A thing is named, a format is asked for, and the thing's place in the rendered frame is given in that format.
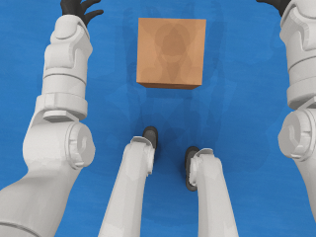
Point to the left robot hand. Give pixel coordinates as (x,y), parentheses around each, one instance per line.
(76,8)

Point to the left robot forearm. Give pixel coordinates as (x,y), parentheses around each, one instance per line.
(64,78)

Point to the robot right upper arm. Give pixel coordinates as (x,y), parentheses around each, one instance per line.
(297,140)

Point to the right robot thigh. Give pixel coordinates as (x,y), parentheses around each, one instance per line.
(215,213)

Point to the robot left upper arm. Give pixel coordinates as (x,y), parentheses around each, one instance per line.
(55,154)

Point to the carton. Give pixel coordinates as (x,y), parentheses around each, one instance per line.
(170,53)

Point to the right robot forearm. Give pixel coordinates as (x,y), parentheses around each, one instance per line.
(298,32)

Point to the robot left shin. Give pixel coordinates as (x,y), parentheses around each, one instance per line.
(137,139)

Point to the right robot hand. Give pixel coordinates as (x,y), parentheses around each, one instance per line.
(279,4)

